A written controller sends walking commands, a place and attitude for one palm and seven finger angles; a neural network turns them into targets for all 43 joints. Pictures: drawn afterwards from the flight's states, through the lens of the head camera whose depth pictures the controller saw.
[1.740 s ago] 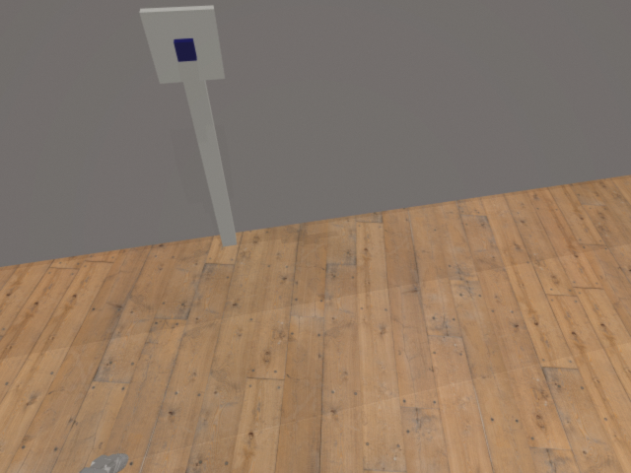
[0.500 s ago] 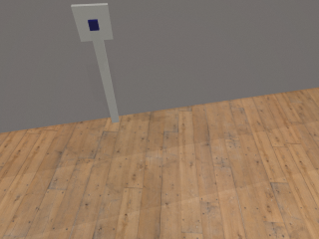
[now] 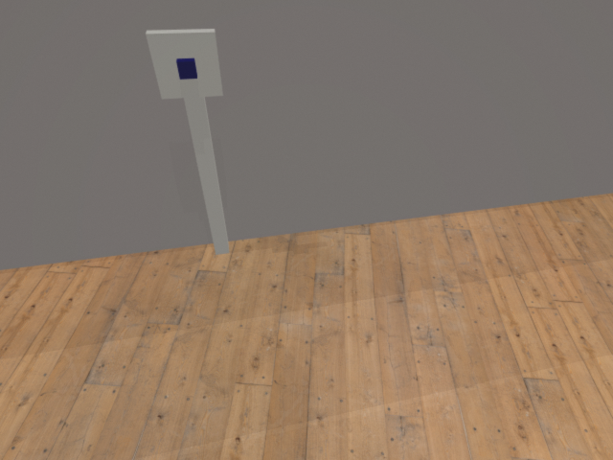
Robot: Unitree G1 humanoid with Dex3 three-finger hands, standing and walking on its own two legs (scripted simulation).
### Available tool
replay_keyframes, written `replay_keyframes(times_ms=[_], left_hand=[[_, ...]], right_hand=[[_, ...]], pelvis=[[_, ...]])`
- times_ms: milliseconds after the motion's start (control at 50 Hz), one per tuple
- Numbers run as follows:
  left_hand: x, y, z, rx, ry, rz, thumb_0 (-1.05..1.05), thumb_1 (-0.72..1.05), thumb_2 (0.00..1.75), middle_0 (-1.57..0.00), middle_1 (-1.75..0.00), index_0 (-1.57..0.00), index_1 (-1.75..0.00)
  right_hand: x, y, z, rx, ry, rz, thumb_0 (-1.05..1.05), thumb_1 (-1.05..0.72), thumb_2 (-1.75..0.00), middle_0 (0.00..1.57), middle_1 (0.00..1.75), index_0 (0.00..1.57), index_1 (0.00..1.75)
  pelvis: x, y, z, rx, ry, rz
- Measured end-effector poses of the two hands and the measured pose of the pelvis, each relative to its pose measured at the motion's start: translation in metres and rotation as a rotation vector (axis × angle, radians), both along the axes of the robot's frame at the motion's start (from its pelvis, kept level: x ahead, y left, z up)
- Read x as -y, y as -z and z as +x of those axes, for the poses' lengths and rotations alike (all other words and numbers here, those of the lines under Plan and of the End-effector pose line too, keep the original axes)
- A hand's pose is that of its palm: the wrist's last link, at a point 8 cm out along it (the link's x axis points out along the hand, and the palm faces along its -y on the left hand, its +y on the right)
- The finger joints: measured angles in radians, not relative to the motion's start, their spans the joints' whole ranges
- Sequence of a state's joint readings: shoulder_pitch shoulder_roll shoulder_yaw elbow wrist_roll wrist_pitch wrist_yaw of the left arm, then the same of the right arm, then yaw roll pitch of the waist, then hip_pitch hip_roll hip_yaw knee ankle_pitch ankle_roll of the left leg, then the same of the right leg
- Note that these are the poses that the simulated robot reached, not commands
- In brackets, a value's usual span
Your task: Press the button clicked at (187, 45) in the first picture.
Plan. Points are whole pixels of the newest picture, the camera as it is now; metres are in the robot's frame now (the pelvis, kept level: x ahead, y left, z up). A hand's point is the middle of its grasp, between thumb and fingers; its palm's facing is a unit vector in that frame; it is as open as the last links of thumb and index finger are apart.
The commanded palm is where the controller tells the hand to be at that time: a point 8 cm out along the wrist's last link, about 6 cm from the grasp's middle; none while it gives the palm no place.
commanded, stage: walk to a spot facing it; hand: left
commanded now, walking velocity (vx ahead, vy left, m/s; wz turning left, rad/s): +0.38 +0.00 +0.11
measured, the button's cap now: (187, 68) +1.07 +0.41 +0.06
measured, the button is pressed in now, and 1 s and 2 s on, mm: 0 0 0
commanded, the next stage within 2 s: turn to face it in 0.54 s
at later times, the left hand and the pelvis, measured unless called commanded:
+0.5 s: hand (216, 384) +0.29 +0.18 -0.18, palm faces -0.07 -0.99 -0.14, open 7.4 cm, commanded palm none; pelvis +0.19 +0.01 -0.02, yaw +0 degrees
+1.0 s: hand (208, 361) +0.35 +0.21 -0.21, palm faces +0.21 -0.97 -0.14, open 7.3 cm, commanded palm none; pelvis +0.36 +0.03 -0.02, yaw +8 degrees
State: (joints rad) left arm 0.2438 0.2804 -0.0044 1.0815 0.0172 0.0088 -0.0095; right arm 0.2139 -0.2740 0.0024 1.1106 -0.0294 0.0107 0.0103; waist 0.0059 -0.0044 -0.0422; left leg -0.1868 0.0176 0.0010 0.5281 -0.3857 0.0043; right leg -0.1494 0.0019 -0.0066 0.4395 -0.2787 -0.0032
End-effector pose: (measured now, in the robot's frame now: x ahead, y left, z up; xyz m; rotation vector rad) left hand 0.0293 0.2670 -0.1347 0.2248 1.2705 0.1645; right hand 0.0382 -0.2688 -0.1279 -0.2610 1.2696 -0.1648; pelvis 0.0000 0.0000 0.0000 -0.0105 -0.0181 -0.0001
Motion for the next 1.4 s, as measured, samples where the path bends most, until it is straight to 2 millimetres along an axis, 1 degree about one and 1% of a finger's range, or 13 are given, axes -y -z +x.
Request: replay_keyframes(times_ms=[140, 220, 320, 420, 540, 600, 700, 780, 860, 940, 1040, 1160, 1400], left_hand=[[0.006, 0.029, -0.028, -0.147, -0.073, -0.102, 0.00, 0.91, 0.90, -0.20, -0.30, -0.20, -0.30], [0.006, 0.025, -0.007, -0.213, -0.044, -0.121, 0.01, 0.91, 0.90, -0.20, -0.30, -0.20, -0.30], [0.007, 0.018, 0.068, -0.124, -0.027, -0.129, 0.01, 0.91, 0.90, -0.20, -0.30, -0.20, -0.30], [0.019, 0.018, 0.170, -0.010, 0.026, -0.129, 0.01, 0.91, 0.90, -0.19, -0.30, -0.19, -0.30], [0.048, 0.027, 0.299, 0.154, 0.093, -0.110, 0.00, 0.91, 0.90, -0.19, -0.30, -0.19, -0.30], [0.057, 0.025, 0.329, 0.216, 0.066, -0.102, 0.00, 0.91, 0.90, -0.19, -0.30, -0.19, -0.30], [0.054, 0.014, 0.328, 0.170, -0.025, -0.081, -0.01, 0.92, 0.90, -0.20, -0.30, -0.20, -0.30], [0.036, 0.009, 0.321, 0.104, -0.066, -0.046, -0.02, 0.95, 0.90, -0.20, -0.30, -0.20, -0.30], [0.026, 0.017, 0.313, 0.037, -0.117, -0.064, -0.01, 0.94, 0.90, -0.20, -0.30, -0.20, -0.30], [0.017, 0.037, 0.305, -0.020, -0.188, -0.106, -0.01, 0.92, 0.90, -0.20, -0.30, -0.20, -0.30], [0.007, 0.041, 0.300, -0.096, -0.241, -0.126, 0.00, 0.92, 0.90, -0.19, -0.30, -0.19, -0.30], [-0.003, 0.023, 0.309, -0.101, -0.249, -0.111, 0.00, 0.91, 0.90, -0.19, -0.30, -0.19, -0.30], [0.012, 0.004, 0.339, -0.018, -0.240, -0.044, 0.00, 0.91, 0.90, -0.19, -0.30, -0.19, -0.30]], right_hand=[[-0.046, 0.010, -0.011, -0.084, 0.047, 0.032, 0.01, -0.91, -0.90, 0.20, 0.29, 0.20, 0.30], [-0.072, 0.005, -0.029, -0.139, 0.124, 0.056, 0.01, -0.91, -0.90, 0.20, 0.29, 0.20, 0.30], [-0.099, -0.007, -0.054, -0.306, 0.184, 0.094, 0.01, -0.91, -0.90, 0.20, 0.29, 0.20, 0.30], [-0.109, -0.010, -0.053, -0.426, 0.245, 0.123, 0.01, -0.91, -0.90, 0.21, 0.29, 0.20, 0.30], [-0.094, 0.011, -0.006, -0.487, 0.290, 0.148, 0.01, -0.91, -0.90, 0.21, 0.29, 0.20, 0.30], [-0.073, 0.025, 0.050, -0.432, 0.264, 0.141, 0.01, -0.91, -0.90, 0.21, 0.29, 0.20, 0.30], [-0.040, 0.028, 0.188, -0.180, 0.152, 0.100, 0.01, -0.91, -0.90, 0.20, 0.29, 0.19, 0.30], [-0.036, 0.019, 0.292, 0.004, 0.067, 0.085, 0.01, -0.92, -0.90, 0.20, 0.29, 0.19, 0.30], [-0.041, 0.008, 0.363, 0.093, -0.010, 0.060, 0.01, -0.94, -0.90, 0.20, 0.29, 0.19, 0.30], [-0.061, 0.006, 0.412, 0.114, -0.093, 0.038, 0.01, -0.93, -0.90, 0.20, 0.29, 0.19, 0.30], [-0.090, 0.003, 0.437, 0.102, -0.146, 0.038, 0.00, -0.92, -0.90, 0.20, 0.29, 0.19, 0.30], [-0.096, -0.004, 0.447, 0.090, -0.139, 0.039, 0.00, -0.94, -0.90, 0.21, 0.29, 0.20, 0.30], [-0.069, 0.023, 0.419, -0.027, -0.089, 0.113, 0.00, -0.92, -0.90, 0.20, 0.29, 0.20, 0.30]], pelvis=[[-0.024, 0.010, 0.037, -0.008, -0.005, -0.002], [-0.031, 0.004, 0.063, -0.016, 0.000, -0.008], [-0.031, -0.002, 0.097, -0.022, -0.015, -0.014], [-0.023, 0.003, 0.141, -0.024, -0.001, -0.008], [0.000, 0.027, 0.211, -0.012, 0.005, 0.001], [0.009, 0.030, 0.238, 0.008, -0.012, -0.008], [0.011, 0.015, 0.276, 0.024, -0.042, -0.015], [0.006, 0.008, 0.302, 0.018, -0.069, -0.024], [-0.005, 0.008, 0.327, 0.017, -0.096, -0.035], [-0.023, 0.017, 0.353, 0.021, -0.121, -0.051], [-0.038, 0.015, 0.368, 0.020, -0.133, -0.031], [-0.045, 0.002, 0.375, 0.001, -0.153, -0.024], [-0.022, 0.004, 0.400, -0.007, -0.195, 0.026]])
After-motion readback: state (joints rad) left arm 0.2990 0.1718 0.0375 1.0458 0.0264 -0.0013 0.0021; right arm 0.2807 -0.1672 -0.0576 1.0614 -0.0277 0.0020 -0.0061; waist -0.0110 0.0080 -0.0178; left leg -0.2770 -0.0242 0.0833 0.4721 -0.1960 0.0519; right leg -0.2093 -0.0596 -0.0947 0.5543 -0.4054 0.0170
